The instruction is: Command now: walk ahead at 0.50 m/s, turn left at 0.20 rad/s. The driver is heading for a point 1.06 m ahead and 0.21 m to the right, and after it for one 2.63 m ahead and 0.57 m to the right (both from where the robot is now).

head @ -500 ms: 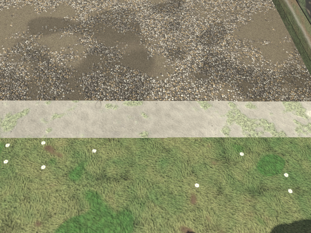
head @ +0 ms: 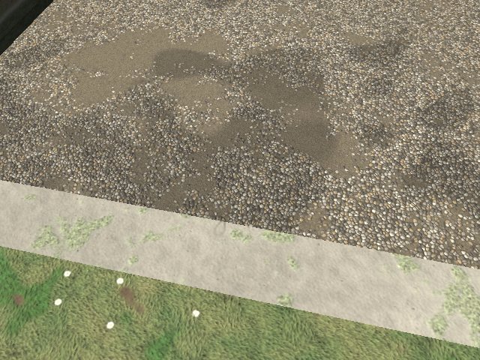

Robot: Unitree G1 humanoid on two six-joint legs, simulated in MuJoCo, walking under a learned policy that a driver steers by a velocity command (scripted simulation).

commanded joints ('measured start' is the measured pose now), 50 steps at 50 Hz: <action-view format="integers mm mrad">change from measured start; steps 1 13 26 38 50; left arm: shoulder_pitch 23 126 104 -152 57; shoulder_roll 109 207 72 14 76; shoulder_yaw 25 44 31 0 31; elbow -31 65 11 -136 -67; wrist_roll -9 -44 -34 -20 15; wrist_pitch -15 30 89 131 111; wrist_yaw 0 12 51 -3 51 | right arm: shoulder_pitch -26 -265 -36 69 -35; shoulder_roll -46 -63 -45 -133 -30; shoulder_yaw -12 -15 -34 -67 -13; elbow -78 -150 -1 84 -95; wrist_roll -6 -2 -51 3 -67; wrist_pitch -18 -37 -62 -1 66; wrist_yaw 9 36 6 -18 -13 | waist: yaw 1 31 6 -60 -43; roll -135 -111 27 11 -95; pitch -21 17 -25 80 -78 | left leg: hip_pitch -188 11 298 425 -156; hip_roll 85 32 266 320 78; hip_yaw -8 63 -12 202 36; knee -90 -610 -944 -764 84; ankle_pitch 40 292 420 673 11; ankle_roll -16 21 194 152 -70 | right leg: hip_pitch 154 198 -405 -414 -67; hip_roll -270 -289 -162 -122 -179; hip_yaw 281 145 136 -31 389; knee -224 -141 745 350 -92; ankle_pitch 155 312 -28 2 -25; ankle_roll -192 -132 47 -44 -230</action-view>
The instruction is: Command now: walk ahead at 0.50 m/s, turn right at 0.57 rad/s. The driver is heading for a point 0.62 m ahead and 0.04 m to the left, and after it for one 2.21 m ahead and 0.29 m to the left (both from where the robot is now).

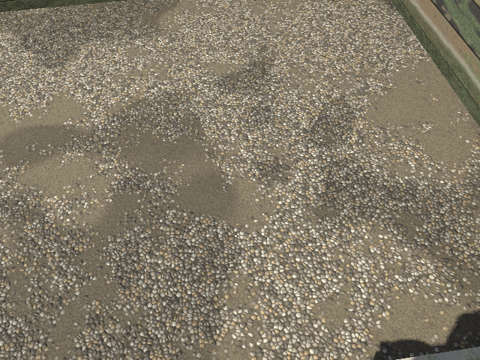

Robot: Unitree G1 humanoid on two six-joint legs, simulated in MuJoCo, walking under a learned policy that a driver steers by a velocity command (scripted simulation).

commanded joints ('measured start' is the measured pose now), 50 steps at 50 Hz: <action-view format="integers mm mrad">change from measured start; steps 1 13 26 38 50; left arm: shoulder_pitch -6 70 -59 -323 -347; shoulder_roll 108 146 47 -25 51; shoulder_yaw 21 25 -6 -78 -62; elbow -67 -92 -88 -175 -206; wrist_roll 4 -2 4 -8 -9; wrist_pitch -33 15 54 57 2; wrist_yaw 2 5 40 18 4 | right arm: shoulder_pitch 49 -77 148 67 -17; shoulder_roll -62 -16 -63 -46 35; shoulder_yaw -11 21 27 30 55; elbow -68 -124 -70 -105 -154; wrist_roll -14 28 43 12 6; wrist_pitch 33 5 -32 62 45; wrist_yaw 3 28 17 27 54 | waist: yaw -56 28 23 -37 -33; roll -71 -150 44 118 -175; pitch -78 -50 -163 -94 -91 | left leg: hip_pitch -57 166 361 256 335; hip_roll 21 -88 180 102 -102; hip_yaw -22 49 -264 -178 15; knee -116 -486 -821 -952 -701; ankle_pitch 85 84 947 102 43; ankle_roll -13 1 174 214 84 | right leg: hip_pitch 18 7 -229 47 36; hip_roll -208 -163 17 -108 -247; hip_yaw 353 379 247 5 231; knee -278 -159 698 50 -227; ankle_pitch -26 153 -92 -113 -253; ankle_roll -166 -108 140 120 27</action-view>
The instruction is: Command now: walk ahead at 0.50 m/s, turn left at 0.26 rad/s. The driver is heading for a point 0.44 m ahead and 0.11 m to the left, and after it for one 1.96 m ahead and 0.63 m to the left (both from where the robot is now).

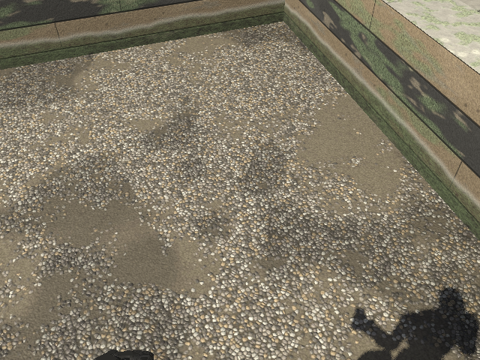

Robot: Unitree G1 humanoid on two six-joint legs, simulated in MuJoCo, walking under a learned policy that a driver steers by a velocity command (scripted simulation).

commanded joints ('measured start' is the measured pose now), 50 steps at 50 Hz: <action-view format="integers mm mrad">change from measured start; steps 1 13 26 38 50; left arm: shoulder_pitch -123 -78 -72 -94 -31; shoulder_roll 123 92 101 112 153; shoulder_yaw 42 44 61 80 69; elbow -101 -123 -130 -135 -77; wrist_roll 2 24 31 19 10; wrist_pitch -21 -47 -32 6 -41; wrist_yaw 3 -8 -17 -32 12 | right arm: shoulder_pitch -35 -100 -95 -23 -40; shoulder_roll -44 -93 -125 -124 -181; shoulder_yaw -12 -26 -42 -52 -106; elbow -75 -142 -157 -120 -116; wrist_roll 10 21 37 41 31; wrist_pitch -16 6 32 18 57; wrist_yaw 10 -7 -18 -34 -24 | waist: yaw -12 16 -17 -55 -76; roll -119 10 46 45 -108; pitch -37 -45 -57 -48 29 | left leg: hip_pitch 55 -135 -257 -321 -320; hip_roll -10 31 7 -29 44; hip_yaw -28 -241 -365 -327 -87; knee -45 -85 -76 -56 654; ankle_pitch -23 157 309 245 -127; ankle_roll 28 66 83 107 -94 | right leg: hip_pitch -15 202 268 248 -4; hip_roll -148 -67 -58 -109 -413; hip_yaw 193 -31 -102 -179 -22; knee -271 -29 67 93 -273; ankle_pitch -215 80 80 -89 445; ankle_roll -13 46 47 44 -169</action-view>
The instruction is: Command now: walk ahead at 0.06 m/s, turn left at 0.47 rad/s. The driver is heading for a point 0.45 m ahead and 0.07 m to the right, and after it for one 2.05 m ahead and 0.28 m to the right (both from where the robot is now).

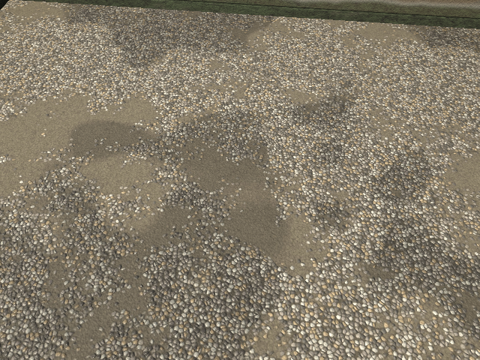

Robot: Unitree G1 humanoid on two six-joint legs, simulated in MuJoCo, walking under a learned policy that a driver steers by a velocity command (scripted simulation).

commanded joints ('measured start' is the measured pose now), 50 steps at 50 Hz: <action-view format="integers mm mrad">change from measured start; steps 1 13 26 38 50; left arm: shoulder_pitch -143 46 201 35 13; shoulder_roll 93 138 250 201 126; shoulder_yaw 18 51 82 74 62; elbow -72 73 -18 -85 -73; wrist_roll -11 -81 -38 -17 -10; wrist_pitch -22 44 40 9 45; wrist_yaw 9 32 -22 1 6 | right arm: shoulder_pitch -23 2 -300 -211 -95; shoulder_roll -106 -105 -70 -11 -15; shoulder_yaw -37 21 2 43 60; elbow -88 -71 -151 -117 -83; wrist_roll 10 -36 9 -18 -39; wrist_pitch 0 -87 -93 -103 -156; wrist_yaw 15 -2 -19 16 7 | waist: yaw -81 42 149 20 75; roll -131 139 -220 -124 122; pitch -16 -122 87 -47 -165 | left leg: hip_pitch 9 194 -303 248 307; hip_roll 105 376 64 37 310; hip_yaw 12 -236 81 61 -29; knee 36 -869 -349 -517 -732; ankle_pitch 59 122 14 250 759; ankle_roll -28 301 -13 7 159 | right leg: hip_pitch -67 -312 110 -86 -194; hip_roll -276 79 -195 -3 110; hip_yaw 205 436 914 685 421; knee -308 693 -438 -264 326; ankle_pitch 484 -257 -207 238 4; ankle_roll -121 59 -148 -102 109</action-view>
